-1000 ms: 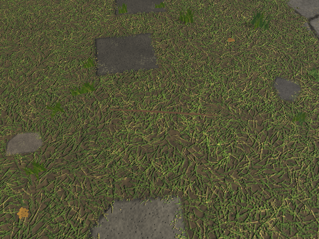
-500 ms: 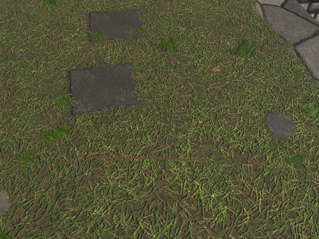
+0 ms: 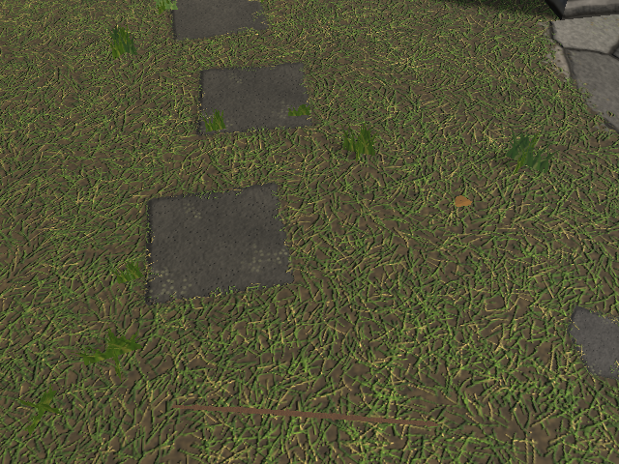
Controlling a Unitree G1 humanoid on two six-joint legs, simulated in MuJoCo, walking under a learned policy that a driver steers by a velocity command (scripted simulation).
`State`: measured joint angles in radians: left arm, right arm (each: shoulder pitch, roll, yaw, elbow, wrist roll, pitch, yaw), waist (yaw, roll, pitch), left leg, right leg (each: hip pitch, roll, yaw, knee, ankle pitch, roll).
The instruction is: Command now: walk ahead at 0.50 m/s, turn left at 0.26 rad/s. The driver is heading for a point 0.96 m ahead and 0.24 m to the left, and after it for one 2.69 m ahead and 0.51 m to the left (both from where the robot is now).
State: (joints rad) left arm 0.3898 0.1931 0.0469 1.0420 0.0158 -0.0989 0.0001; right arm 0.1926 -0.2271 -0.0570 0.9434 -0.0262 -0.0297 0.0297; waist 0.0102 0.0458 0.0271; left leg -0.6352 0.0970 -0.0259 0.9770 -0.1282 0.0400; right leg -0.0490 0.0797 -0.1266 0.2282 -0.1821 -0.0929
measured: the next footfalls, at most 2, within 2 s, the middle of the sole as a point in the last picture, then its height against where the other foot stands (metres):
left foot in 0.26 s outside the picture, level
right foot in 0.80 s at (318, 403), level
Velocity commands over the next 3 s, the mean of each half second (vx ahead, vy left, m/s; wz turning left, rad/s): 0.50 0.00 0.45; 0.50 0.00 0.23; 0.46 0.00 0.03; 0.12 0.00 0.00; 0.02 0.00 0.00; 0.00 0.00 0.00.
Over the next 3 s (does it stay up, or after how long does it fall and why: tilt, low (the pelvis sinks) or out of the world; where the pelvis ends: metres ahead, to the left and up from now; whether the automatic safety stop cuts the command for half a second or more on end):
stays up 0.87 0.26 0.00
